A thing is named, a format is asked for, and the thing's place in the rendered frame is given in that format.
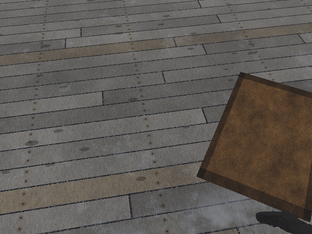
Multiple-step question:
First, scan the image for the right robot hand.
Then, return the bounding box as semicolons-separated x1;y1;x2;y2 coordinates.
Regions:
255;210;312;234

